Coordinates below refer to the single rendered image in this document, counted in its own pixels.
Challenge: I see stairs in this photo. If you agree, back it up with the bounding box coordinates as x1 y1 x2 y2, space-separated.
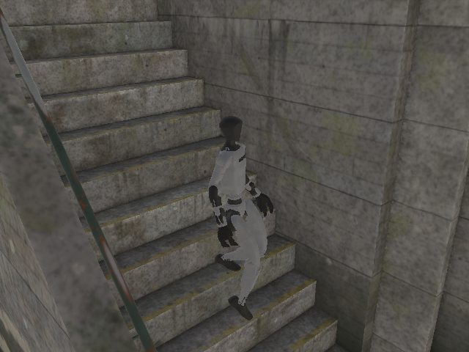
0 0 349 352

